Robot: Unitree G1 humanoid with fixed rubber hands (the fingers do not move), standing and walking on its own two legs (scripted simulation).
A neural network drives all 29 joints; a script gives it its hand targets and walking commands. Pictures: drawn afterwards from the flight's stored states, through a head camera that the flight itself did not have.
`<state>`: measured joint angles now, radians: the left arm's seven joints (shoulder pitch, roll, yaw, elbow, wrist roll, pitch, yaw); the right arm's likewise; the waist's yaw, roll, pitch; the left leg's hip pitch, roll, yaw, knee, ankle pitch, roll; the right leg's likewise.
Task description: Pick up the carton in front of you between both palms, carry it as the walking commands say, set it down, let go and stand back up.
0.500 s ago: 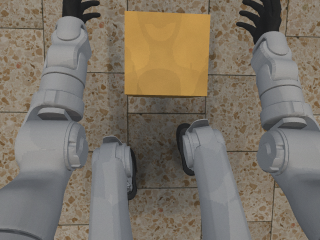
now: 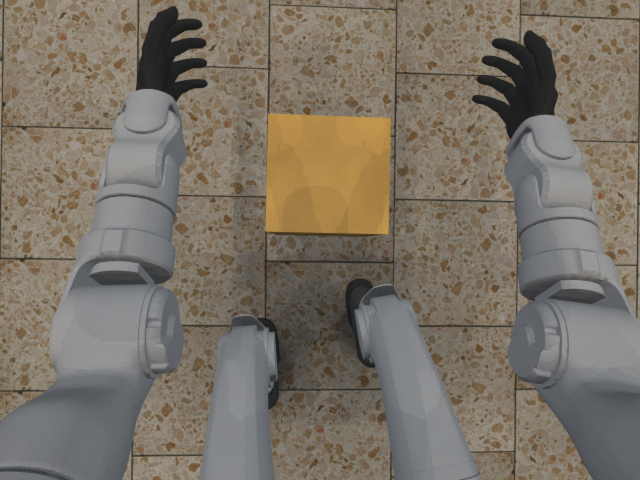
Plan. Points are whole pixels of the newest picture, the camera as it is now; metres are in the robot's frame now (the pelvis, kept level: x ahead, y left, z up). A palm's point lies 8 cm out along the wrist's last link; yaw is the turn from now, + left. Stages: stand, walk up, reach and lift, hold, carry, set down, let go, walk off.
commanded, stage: set down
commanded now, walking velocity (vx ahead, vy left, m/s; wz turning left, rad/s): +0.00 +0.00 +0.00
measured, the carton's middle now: (324, 185) +0.46 -0.07 -0.46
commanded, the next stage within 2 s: let go in 0.08 s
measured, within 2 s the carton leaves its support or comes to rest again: neither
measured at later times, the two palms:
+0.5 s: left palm (80, 191) +0.42 +0.15 +0.02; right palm (626, 175) +0.37 -0.28 +0.02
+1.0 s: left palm out of the picture +0.29 +0.23 +0.11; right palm out of the picture +0.25 -0.23 +0.12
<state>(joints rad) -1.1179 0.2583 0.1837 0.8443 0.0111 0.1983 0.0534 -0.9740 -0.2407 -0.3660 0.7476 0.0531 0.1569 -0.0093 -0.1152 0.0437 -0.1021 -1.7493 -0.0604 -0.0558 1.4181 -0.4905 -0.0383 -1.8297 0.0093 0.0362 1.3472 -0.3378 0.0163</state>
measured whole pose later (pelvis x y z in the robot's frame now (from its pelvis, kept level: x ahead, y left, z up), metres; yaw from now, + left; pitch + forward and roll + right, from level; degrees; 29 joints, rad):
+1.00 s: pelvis +0.10 +0.01 +0.19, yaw -2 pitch +4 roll -1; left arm 0.18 0.20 0.06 0.47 0.02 0.02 -0.03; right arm 0.24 -0.21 -0.03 0.42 0.02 0.03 0.08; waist -0.02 0.01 0.04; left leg -0.21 -0.01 -0.07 0.46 -0.31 0.00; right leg -0.29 0.02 0.05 0.42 -0.20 0.02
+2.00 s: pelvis +0.11 -0.01 +0.18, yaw +0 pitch -1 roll +0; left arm 0.16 0.32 0.04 0.83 0.04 0.00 0.02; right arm 0.20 -0.35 -0.03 0.76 -0.04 0.01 -0.03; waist 0.01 0.04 0.01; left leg -0.12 0.00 -0.09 0.48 -0.35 -0.02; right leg -0.22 0.01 0.01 0.50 -0.27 -0.01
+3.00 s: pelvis +0.09 +0.00 +0.19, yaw +0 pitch -2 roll +0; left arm 0.12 0.37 0.02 1.03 0.02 0.00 0.01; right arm 0.17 -0.39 0.00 0.96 -0.02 -0.01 -0.02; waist 0.01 0.02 0.03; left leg -0.07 0.00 -0.07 0.37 -0.26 -0.02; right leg -0.16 0.01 0.02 0.39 -0.18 0.00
